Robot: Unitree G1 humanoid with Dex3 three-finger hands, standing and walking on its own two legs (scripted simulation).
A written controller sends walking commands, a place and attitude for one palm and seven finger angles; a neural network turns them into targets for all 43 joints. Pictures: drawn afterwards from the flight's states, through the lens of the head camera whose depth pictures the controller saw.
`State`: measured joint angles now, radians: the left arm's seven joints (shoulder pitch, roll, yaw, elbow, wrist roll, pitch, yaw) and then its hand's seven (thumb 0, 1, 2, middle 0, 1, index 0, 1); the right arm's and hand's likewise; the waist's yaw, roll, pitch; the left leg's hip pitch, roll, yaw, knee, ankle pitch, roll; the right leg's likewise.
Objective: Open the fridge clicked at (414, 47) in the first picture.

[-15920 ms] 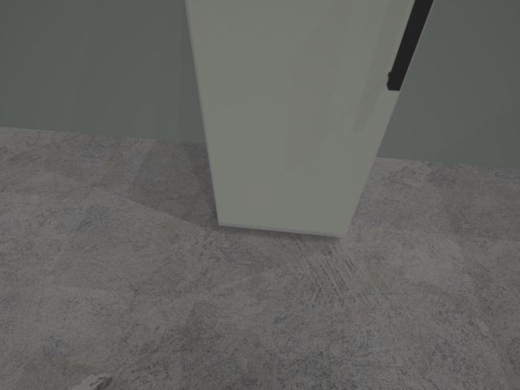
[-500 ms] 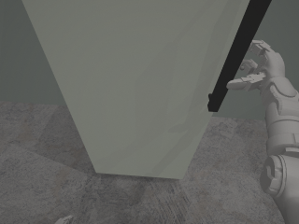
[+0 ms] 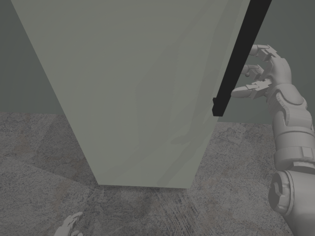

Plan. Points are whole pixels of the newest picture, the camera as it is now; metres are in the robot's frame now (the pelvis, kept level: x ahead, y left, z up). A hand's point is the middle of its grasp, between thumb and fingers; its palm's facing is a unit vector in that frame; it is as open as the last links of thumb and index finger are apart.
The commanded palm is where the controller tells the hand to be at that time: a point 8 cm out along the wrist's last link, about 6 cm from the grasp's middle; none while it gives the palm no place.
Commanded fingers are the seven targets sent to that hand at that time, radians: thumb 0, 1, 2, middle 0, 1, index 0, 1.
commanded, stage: slide the fingers in behind the handle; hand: right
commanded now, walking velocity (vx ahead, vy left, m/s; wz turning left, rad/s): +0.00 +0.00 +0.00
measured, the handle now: (239, 44) +0.50 -0.13 +0.27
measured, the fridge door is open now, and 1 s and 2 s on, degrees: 0 0 0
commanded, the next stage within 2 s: grip the handle and tug to test in 1.24 s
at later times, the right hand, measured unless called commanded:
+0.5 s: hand (238, 73) +0.46 -0.14 +0.22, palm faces -0.05 +1.00 +0.01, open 14.0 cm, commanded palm +0.43 -0.19 +0.22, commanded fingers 0.00 0.50 -0.30 0.30 1.20 0.30 1.20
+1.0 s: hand (228, 71) +0.46 -0.12 +0.22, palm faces -0.04 +1.00 +0.00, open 14.0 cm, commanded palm +0.43 -0.17 +0.22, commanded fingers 0.00 0.50 -0.30 0.30 1.20 0.30 1.20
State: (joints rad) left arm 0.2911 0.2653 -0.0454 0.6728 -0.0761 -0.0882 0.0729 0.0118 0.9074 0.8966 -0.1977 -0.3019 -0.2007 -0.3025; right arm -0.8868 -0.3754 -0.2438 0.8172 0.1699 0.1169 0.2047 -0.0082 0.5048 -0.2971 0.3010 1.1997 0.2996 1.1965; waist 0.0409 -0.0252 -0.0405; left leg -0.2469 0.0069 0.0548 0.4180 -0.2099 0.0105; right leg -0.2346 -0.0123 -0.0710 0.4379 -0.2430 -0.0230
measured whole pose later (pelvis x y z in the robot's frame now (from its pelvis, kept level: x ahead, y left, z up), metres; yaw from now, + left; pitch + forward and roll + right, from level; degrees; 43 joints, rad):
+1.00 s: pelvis +0.00 +0.01 +0.00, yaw +0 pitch +2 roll +0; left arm 0.28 0.25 -0.05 0.68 -0.07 -0.05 0.07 0.01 0.91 0.90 -0.20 -0.30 -0.20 -0.30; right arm -0.91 -0.29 -0.20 0.81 0.16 0.14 0.11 -0.01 0.50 -0.30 0.30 1.20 0.30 1.20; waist 0.04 -0.03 -0.04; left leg -0.23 0.00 0.06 0.42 -0.21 0.02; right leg -0.22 -0.02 -0.07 0.42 -0.24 -0.01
